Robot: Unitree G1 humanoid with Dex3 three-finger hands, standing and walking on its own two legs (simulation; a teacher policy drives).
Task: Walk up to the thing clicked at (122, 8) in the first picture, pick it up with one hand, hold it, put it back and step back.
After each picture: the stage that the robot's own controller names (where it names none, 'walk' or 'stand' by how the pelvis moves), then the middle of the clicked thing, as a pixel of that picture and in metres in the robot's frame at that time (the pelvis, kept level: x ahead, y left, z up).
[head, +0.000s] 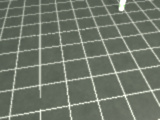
stand; (122, 1) +2.13 -0.58 -0.66
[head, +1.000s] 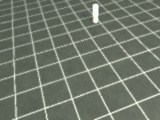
walk; (95, 13) +2.05 -0.06 -0.62
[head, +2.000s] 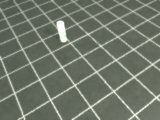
walk; (62, 31) +1.40 +0.29 -0.65
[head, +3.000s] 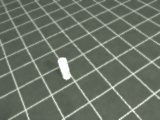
walk; (64, 69) +0.90 +0.27 -0.65
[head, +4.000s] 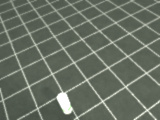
walk; (65, 104) +0.53 +0.23 -0.65
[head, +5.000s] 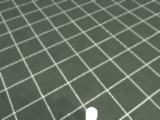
stand; (90, 118) +0.40 -0.03 -0.63
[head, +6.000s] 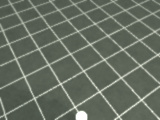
stand; out of the picture +0.37 +0.04 -0.64
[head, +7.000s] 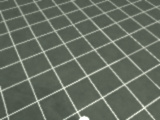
stand; out of the picture +0.35 +0.01 -0.65
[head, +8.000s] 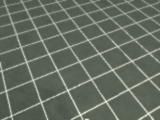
stand; out of the picture +0.36 +0.00 -0.65
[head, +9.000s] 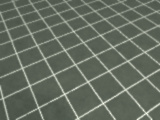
stand; out of the picture +0.34 +0.03 -0.66
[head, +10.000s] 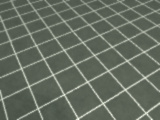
stand; out of the picture +0.34 +0.03 -0.66
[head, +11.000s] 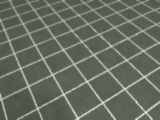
go down; out of the picture +0.33 +0.03 -0.66
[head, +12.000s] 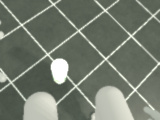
go down; (59, 72) +0.41 +0.07 -0.35
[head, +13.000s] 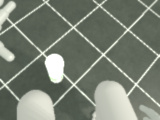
approach; (55, 70) +0.43 +0.08 -0.29
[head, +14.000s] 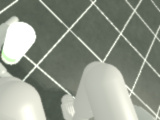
close in; (15, 47) +0.43 +0.14 -0.18
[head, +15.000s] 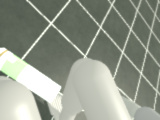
rest palm; (27, 75) +0.34 +0.04 -0.25
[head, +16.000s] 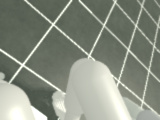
lift; (13, 106) +0.25 +0.10 -0.27
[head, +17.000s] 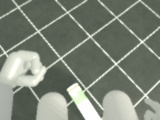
lift; (84, 105) +0.28 +0.00 -0.45
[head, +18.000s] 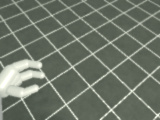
go down; out of the picture +0.21 +0.00 -0.68
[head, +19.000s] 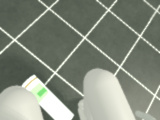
go down; (48, 100) +0.27 +0.06 -0.32
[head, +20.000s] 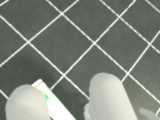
go down; (52, 104) +0.25 +0.07 -0.34
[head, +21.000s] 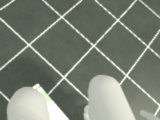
go down; (49, 109) +0.24 +0.08 -0.35
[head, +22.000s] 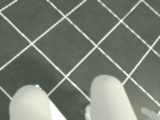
go down; (48, 110) +0.24 +0.10 -0.35
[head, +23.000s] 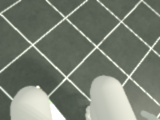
go down; (48, 111) +0.23 +0.10 -0.35
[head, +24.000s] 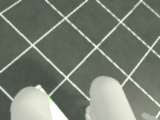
go down; (50, 110) +0.24 +0.09 -0.36
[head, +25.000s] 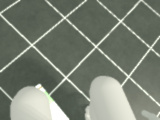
go down; (50, 109) +0.24 +0.09 -0.36
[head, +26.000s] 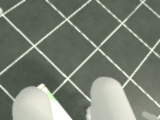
go down; (53, 109) +0.24 +0.08 -0.36
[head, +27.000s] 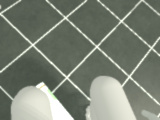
go down; (53, 107) +0.25 +0.07 -0.35
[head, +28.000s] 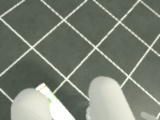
go down; (54, 108) +0.25 +0.07 -0.36
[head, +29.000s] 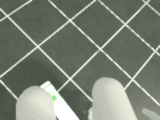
go down; (58, 106) +0.26 +0.06 -0.36
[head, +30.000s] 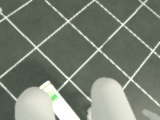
go down; (58, 105) +0.26 +0.06 -0.37
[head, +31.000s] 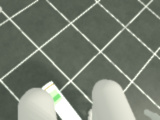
go down; (61, 105) +0.26 +0.05 -0.38
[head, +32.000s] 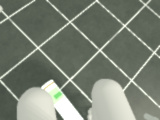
go down; (61, 103) +0.27 +0.05 -0.37
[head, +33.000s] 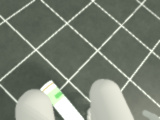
go down; (61, 104) +0.27 +0.04 -0.38
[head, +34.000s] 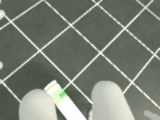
go down; (64, 104) +0.27 +0.03 -0.39
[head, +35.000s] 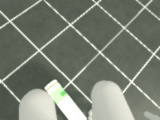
go down; (65, 103) +0.27 +0.03 -0.39
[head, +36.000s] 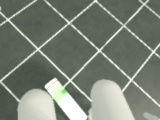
go down; (65, 101) +0.28 +0.03 -0.38
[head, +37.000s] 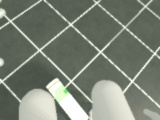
go down; (67, 101) +0.28 +0.02 -0.38
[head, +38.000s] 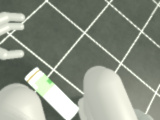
go down; (52, 93) +0.28 +0.04 -0.29
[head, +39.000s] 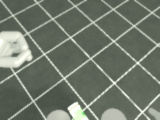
hold; out of the picture +0.25 +0.00 -0.54
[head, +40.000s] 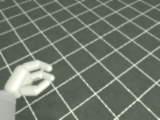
hold; out of the picture +0.20 -0.01 -0.70
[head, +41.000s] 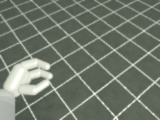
crouch; out of the picture +0.21 -0.01 -0.71
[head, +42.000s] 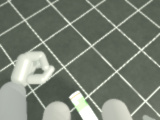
crouch; (85, 111) +0.27 +0.00 -0.51
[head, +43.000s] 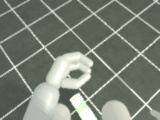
hold; (86, 114) +0.28 +0.00 -0.50
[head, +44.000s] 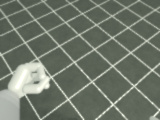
crouch; out of the picture +0.24 -0.02 -0.68
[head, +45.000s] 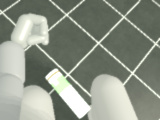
lower; (67, 92) +0.31 +0.01 -0.34
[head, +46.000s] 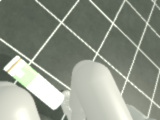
lower; (35, 83) +0.32 +0.03 -0.28
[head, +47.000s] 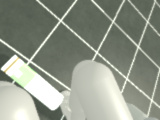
lower; (34, 83) +0.31 +0.04 -0.28
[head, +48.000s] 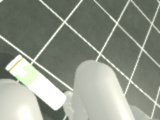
lower; (37, 83) +0.31 +0.04 -0.28
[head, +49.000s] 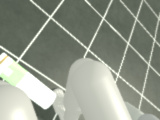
lower; (24, 82) +0.32 +0.05 -0.27
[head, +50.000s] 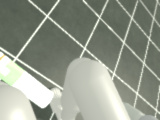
stand; (22, 81) +0.32 +0.05 -0.28
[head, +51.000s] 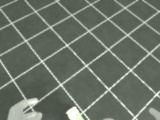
withdraw; out of the picture +0.25 -0.01 -0.59
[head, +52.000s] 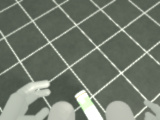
stand; (90, 111) +0.28 -0.01 -0.51
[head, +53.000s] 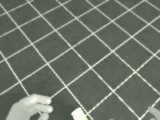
crouch; out of the picture +0.25 -0.02 -0.60
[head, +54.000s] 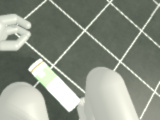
lower; (54, 84) +0.32 +0.03 -0.30
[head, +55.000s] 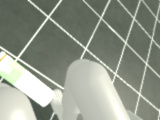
lower; (23, 80) +0.33 +0.05 -0.28
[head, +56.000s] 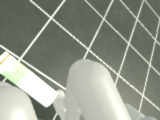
lower; (26, 80) +0.33 +0.04 -0.28
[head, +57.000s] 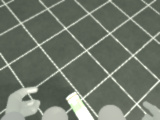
withdraw; (82, 112) +0.28 -0.02 -0.53
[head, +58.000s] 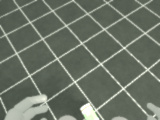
withdraw; out of the picture +0.27 -0.03 -0.58
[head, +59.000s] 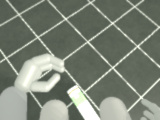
crouch; (83, 106) +0.29 -0.01 -0.49
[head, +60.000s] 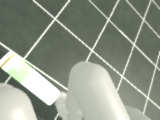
lower; (30, 78) +0.33 +0.04 -0.29
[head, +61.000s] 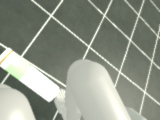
lower; (29, 75) +0.34 +0.03 -0.28
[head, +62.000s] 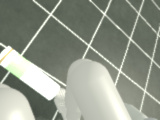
stand; (29, 74) +0.35 +0.03 -0.28
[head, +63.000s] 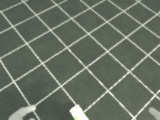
withdraw; out of the picture +0.28 -0.04 -0.60
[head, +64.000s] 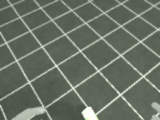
withdraw; out of the picture +0.29 -0.05 -0.60
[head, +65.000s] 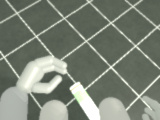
crouch; (86, 102) +0.31 -0.04 -0.49
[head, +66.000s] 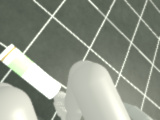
lower; (31, 72) +0.36 +0.03 -0.28
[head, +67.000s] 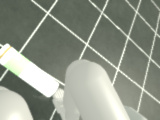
lower; (28, 71) +0.36 +0.03 -0.29
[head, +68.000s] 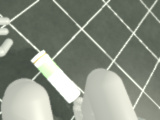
stand; (56, 76) +0.35 +0.02 -0.31
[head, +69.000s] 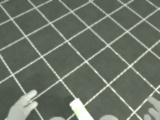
stand; (84, 118) +0.30 -0.04 -0.58
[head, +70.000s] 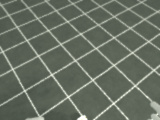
crouch; out of the picture +0.29 -0.05 -0.64
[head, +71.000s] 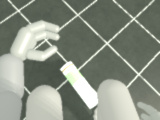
stand; (80, 84) +0.35 -0.02 -0.38
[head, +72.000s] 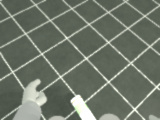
stand; (85, 114) +0.31 -0.04 -0.57
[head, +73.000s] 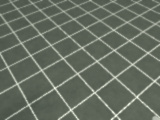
stand; out of the picture +0.27 -0.05 -0.68
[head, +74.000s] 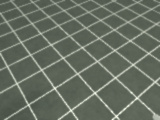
stand; out of the picture +0.26 -0.05 -0.68
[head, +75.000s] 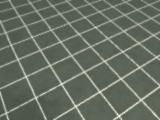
stand; out of the picture +0.27 -0.06 -0.72
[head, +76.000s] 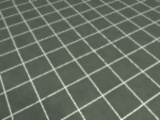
stand; out of the picture +0.27 -0.06 -0.75
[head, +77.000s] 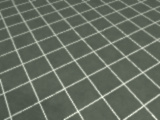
stand; out of the picture +0.26 -0.06 -0.75
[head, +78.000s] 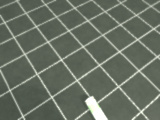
walk; (97, 113) +0.35 -0.11 -0.73
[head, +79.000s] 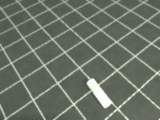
walk; (98, 92) +0.60 -0.05 -0.73
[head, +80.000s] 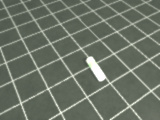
stand; (95, 68) +0.90 -0.07 -0.72
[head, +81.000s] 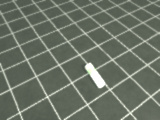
stand; (94, 75) +0.86 -0.09 -0.74
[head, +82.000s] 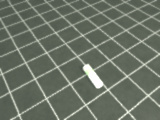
stand; (92, 75) +0.88 -0.07 -0.75
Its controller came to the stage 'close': yes
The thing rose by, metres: 0.00
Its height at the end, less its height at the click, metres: -0.09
